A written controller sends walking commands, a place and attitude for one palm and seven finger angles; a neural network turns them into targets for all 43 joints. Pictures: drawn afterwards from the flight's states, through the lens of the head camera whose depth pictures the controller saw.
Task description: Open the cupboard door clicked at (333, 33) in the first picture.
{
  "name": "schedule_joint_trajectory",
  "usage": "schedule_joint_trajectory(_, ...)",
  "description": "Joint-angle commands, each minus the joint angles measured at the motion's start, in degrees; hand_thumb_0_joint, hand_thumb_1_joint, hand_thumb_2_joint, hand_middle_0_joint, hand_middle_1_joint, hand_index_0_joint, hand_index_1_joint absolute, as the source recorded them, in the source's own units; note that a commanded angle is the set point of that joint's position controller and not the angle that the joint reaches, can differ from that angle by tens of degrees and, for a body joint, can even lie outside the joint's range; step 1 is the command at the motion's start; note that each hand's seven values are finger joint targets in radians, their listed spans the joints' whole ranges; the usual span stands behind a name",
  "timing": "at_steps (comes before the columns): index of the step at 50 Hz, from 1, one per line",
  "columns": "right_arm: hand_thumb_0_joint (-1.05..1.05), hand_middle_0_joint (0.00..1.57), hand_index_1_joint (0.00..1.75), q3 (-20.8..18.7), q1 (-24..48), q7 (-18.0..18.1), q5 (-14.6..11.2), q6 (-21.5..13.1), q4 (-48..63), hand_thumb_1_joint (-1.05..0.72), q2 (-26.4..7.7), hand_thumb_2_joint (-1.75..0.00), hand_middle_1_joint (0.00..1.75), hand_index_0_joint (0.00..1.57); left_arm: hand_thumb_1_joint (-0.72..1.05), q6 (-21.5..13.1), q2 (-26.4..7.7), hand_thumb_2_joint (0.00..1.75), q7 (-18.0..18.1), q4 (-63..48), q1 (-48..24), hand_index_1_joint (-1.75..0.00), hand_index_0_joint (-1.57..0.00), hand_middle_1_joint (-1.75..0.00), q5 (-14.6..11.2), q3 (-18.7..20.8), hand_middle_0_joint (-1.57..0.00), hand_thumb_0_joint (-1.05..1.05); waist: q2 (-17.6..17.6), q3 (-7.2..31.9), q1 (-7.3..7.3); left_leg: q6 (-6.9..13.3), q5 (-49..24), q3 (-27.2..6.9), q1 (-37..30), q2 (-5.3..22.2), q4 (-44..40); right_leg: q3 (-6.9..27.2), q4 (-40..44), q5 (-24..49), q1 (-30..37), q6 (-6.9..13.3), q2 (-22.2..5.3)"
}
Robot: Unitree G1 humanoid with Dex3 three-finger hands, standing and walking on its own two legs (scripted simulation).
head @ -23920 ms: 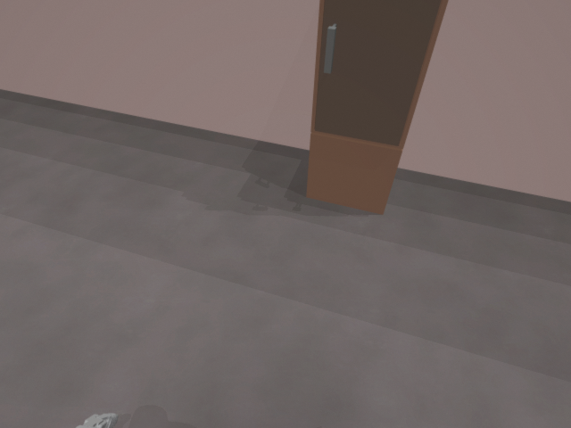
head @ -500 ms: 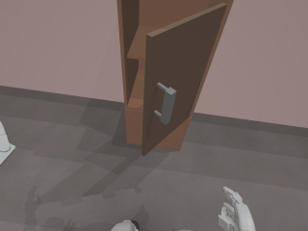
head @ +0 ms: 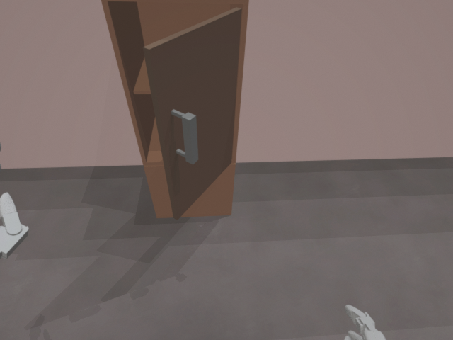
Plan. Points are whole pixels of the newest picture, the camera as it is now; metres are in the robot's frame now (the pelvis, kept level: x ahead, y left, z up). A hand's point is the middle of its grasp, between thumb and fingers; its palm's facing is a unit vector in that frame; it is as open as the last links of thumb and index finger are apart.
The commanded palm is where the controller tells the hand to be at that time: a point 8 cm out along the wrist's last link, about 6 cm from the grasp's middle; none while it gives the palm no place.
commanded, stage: stop stepping back and stand still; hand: left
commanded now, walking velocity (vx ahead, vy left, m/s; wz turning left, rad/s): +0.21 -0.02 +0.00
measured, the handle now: (184, 136) +0.60 +0.11 +0.02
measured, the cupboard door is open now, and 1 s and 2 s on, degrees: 53 53 53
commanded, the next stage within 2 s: let the arm hang, fingers relaxed in 0.54 s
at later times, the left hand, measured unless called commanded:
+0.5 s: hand (36, 296) +0.14 +0.21 +0.17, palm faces +0.45 -0.75 -0.48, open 7.4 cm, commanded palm +0.09 +0.26 +0.19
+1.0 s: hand out of the picture -0.02 +0.17 -0.17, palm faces +0.10 -0.98 -0.17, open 6.9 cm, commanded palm none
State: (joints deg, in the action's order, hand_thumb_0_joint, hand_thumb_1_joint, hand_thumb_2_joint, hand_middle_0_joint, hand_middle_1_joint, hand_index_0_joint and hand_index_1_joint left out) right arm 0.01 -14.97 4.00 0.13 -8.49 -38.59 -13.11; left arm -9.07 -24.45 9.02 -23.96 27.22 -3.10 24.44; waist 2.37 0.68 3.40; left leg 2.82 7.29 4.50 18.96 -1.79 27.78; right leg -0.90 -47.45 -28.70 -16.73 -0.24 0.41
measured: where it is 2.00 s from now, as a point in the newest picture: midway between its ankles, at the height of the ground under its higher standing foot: outside the picture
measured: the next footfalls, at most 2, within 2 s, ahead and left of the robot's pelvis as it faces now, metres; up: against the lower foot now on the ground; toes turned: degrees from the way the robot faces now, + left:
right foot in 0.10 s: +0.03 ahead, -0.07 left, +0.00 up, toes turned -5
left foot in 0.62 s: -0.03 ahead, +0.09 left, +0.00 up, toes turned +4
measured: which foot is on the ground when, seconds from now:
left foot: down 0.00-0.10, up 0.12-0.60, down 0.62-1.00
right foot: up 0.00-0.08, down 0.10-1.00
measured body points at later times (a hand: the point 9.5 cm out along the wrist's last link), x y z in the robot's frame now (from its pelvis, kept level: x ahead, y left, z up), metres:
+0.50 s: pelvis -0.04 -0.05 +0.02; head -0.05 -0.08 +0.47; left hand +0.11 +0.25 +0.20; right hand +0.11 -0.30 -0.08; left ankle -0.06 +0.11 -0.70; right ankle -0.01 -0.07 -0.73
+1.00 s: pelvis -0.06 -0.01 +0.01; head -0.04 +0.01 +0.45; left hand -0.03 +0.22 -0.15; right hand -0.02 -0.24 -0.14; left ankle -0.07 +0.08 -0.73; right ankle -0.01 -0.07 -0.73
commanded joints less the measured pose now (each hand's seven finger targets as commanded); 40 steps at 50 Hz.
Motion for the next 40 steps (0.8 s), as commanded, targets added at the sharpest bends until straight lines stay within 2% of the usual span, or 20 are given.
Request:
schedule_joint_trajectory(1,0.00,0.20,0.30,-1.9,8.7,0.3,0.2,-3.3,11.2,-0.90,-6.4,-0.90,0.30,0.20,0.90,-4.8,-10.7,0.90,1.1,-18.9,7.8,-0.30,-0.20,-0.30,0.6,7.2,-0.20,0.00,-18.1,2.8,-4.10,1.4,32.8,-11.4,14.6,10.7,-21.8,-6.9,7.5,2.4,16.7,1.2,2.2)
schedule_joint_trajectory(3,0.00,0.20,0.30,-2.3,9.1,0.4,0.3,-2.1,12.1,-0.90,-6.1,-0.90,0.30,0.20,0.90,-4.9,-11.2,0.90,1.3,-18.1,9.5,-0.30,-0.20,-0.30,1.5,8.2,-0.20,0.00,-16.9,0.9,-4.52,0.0,35.7,-7.8,22.7,8.0,-13.8,-5.7,13.9,1.0,22.3,2.5,1.3)
schedule_joint_trajectory(4,0.00,0.20,0.30,-2.8,8.9,0.4,0.2,-1.4,12.4,-0.90,-5.5,-0.90,0.30,0.20,0.90,-4.8,-13.2,0.90,1.3,-17.2,9.2,-0.30,-0.20,-0.30,2.0,9.7,-0.20,0.00,-6.1,-0.4,-4.98,-1.4,32.0,-3.9,24.7,3.9,1.0,1.5,21.9,-4.2,19.0,4.5,-3.6)
schedule_joint_trajectory(5,0.00,0.20,0.30,-3.3,8.7,0.2,0.2,-0.7,12.0,-0.90,-4.8,-0.90,0.30,0.20,0.90,-4.9,-13.6,0.90,1.0,-17.6,6.8,-0.30,-0.20,-0.30,2.0,9.4,-0.20,0.00,10.9,-1.4,-4.97,-2.6,23.0,-1.1,20.7,-0.4,28.3,26.4,38.2,-18.9,3.4,10.0,-18.7)
schedule_joint_trajectory(6,0.00,0.20,0.30,-3.6,8.4,0.5,1.2,-0.8,10.3,-0.90,-6.8,-0.90,0.30,0.20,0.90,-5.7,-14.0,0.90,0.7,-17.8,1.8,-0.30,-0.20,-0.30,1.1,9.7,-0.20,0.00,10.7,-4.1,-3.72,-3.7,17.2,-6.0,21.9,0.2,41.6,35.0,43.8,-21.2,-6.4,11.2,-24.9)
schedule_joint_trajectory(7,0.00,0.20,0.30,-3.9,7.3,0.3,1.4,-1.1,8.6,-0.90,-7.0,-0.90,0.30,0.20,0.90,-6.6,-14.4,0.90,0.4,-17.4,-2.6,-0.30,-0.20,-0.30,1.4,10.8,-0.20,0.00,7.2,-3.8,-2.31,-3.9,11.9,-8.2,20.0,1.8,46.3,31.0,43.6,-22.1,-10.0,8.7,-23.1)
schedule_joint_trajectory(9,0.00,0.20,0.30,-2.6,5.8,0.1,0.9,-1.1,8.1,-0.90,-5.1,-0.90,0.30,0.20,0.90,-7.5,-12.2,0.90,-0.6,-10.7,-3.6,-0.30,-0.20,-0.30,1.5,8.9,-0.20,0.00,1.3,-1.4,-0.73,-4.3,4.8,-6.3,17.2,4.0,44.2,20.5,40.9,-19.1,-9.5,5.6,-16.9)
schedule_joint_trajectory(11,0.00,0.20,0.30,-3.1,5.6,0.7,0.5,-0.7,7.0,-0.90,-6.0,-0.90,0.30,0.20,0.90,-8.0,-9.3,0.90,-0.9,-2.2,-1.8,-0.30,-0.20,-0.30,1.6,6.4,-0.20,0.00,-3.4,-1.5,-1.50,-3.6,1.1,-5.1,18.2,4.2,39.9,14.2,38.9,-7.0,-4.3,2.1,-14.3)
schedule_joint_trajectory(14,0.00,0.20,0.30,-3.6,6.2,1.0,-0.4,-1.6,6.9,-0.90,-6.6,-0.90,0.30,0.20,0.90,-8.6,-6.5,0.90,-0.8,0.2,-5.5,-0.30,-0.20,-0.30,2.0,1.6,-0.20,0.00,1.1,-2.1,-2.32,-2.4,4.2,-3.1,15.1,3.0,29.6,10.7,39.5,0.5,1.2,-3.2,-13.8)
schedule_joint_trajectory(17,0.00,0.20,0.30,-3.4,6.7,0.8,-0.1,-2.0,7.6,-0.90,-6.8,-0.90,0.30,0.20,0.90,-8.6,-7.1,0.90,0.1,0.2,-2.8,-0.30,-0.20,-0.30,2.1,2.6,-0.20,0.00,9.6,-0.4,-3.58,-1.4,6.7,-0.8,11.6,2.2,17.8,10.1,39.9,5.3,7.8,-4.6,-13.2)
schedule_joint_trajectory(20,0.00,0.20,0.30,-3.2,7.0,0.8,0.1,-1.9,8.7,-0.90,-6.1,-0.90,0.30,0.20,0.90,-8.8,-8.6,0.90,0.9,-5.2,-1.1,-0.30,-0.20,-0.30,2.2,4.6,-0.20,0.00,9.9,2.7,-4.37,-0.6,9.1,0.9,6.8,1.5,8.5,10.1,38.9,9.1,12.6,-3.3,-13.9)
schedule_joint_trajectory(25,0.00,0.20,0.30,-3.2,6.2,0.3,0.0,-1.4,10.4,-0.90,-5.4,-0.90,0.30,0.20,0.90,-8.7,-9.9,0.90,2.4,-13.1,-0.8,-0.30,-0.20,-0.30,2.4,6.5,-0.20,0.00,3.4,5.0,-4.67,0.3,11.2,0.3,0.4,1.2,-0.2,13.0,37.8,10.2,14.3,-0.5,-15.3)
schedule_joint_trajectory(27,0.00,0.20,0.30,-3.3,5.3,0.3,0.0,-1.2,10.8,-0.90,-5.7,-0.90,0.30,0.20,0.90,-8.6,-9.3,0.90,2.8,-14.1,-0.9,-0.30,-0.20,-0.30,2.1,5.9,-0.20,0.00,-0.8,5.2,-3.83,0.8,9.3,-1.3,-5.1,1.6,-5.6,11.9,36.0,9.4,12.1,-0.2,-13.3)
schedule_joint_trajectory(30,0.00,0.20,0.30,-3.5,5.7,0.1,-0.4,-0.8,11.6,-0.90,-7.1,-0.90,0.30,0.20,0.90,-8.5,-7.9,0.90,2.6,-13.3,-1.3,-0.30,-0.20,-0.30,1.7,4.6,-0.20,0.00,-7.5,4.0,-3.68,2.9,6.9,-9.7,-7.6,8.0,-9.0,7.9,28.9,14.7,9.2,-2.0,-7.3)
schedule_joint_trajectory(31,0.00,0.20,0.30,-3.6,6.2,-0.1,-0.8,-0.5,11.6,-0.90,-7.4,-0.90,0.30,0.20,0.90,-8.4,-7.9,0.90,2.6,-12.4,-1.4,-0.30,-0.20,-0.30,1.6,4.7,-0.20,0.00,-7.2,4.2,-3.79,3.3,4.5,-11.4,-7.3,9.6,-7.8,7.3,27.1,18.4,9.0,-2.7,-6.1)
schedule_joint_trajectory(32,0.00,0.20,0.30,-5.9,7.1,-4.7,-0.1,-2.1,1.1,-0.90,-18.4,-0.90,0.30,0.20,0.90,0.0,0.6,0.90,-6.7,31.4,0.4,-0.30,-0.20,-0.30,6.1,-19.2,-0.20,0.00,-5.9,-1.9,-1.47,2.5,-10.1,-11.8,1.0,10.3,1.7,-1.3,17.1,35.1,3.4,0.3,-9.6)
schedule_joint_trajectory(33,0.00,0.20,0.30,-5.2,4.3,-4.6,0.0,1.9,0.2,-0.90,-13.3,-0.90,0.30,0.20,0.90,5.7,2.0,0.90,-8.7,33.2,0.6,-0.30,-0.20,-0.30,5.5,-16.7,-0.20,0.00,-5.6,3.7,-3.09,1.4,-13.4,-9.4,-1.9,8.5,1.9,4.2,18.6,37.1,5.2,2.3,-8.5)
schedule_joint_trajectory(35,0.00,0.20,0.30,-3.8,1.4,-4.1,0.0,4.2,0.5,-0.90,-10.5,-0.90,0.30,0.20,0.90,7.2,3.0,0.90,-9.3,34.5,-2.0,-0.30,-0.20,-0.30,5.1,-17.0,-0.20,0.00,-2.1,6.0,-3.36,0.3,-10.4,-9.1,-1.8,7.3,5.9,4.0,19.2,32.3,4.7,5.0,-10.9)
schedule_joint_trajectory(38,0.00,0.20,0.30,-2.8,1.3,-4.1,0.8,6.8,0.0,-0.90,-9.1,-0.90,0.30,0.20,0.90,7.8,1.7,0.90,-9.2,42.6,-9.0,-0.30,-0.20,-0.30,5.2,-18.6,-0.20,0.00,12.8,2.4,-2.75,-0.3,5.4,-6.8,0.2,3.2,8.9,7.9,25.2,28.0,4.7,7.0,-14.6)
schedule_joint_trajectory(40,0.00,0.20,0.30,-2.6,1.5,-4.0,1.3,8.3,-1.6,-0.90,-8.3,-0.90,0.30,0.20,0.90,8.5,1.8,0.90,-8.7,49.3,-12.1,-0.30,-0.20,-0.30,5.2,-19.5,-0.20,0.00,13.8,-1.1,-2.36,-0.3,12.6,-6.3,0.5,2.9,8.1,8.0,27.2,23.8,3.0,8.0,-14.8)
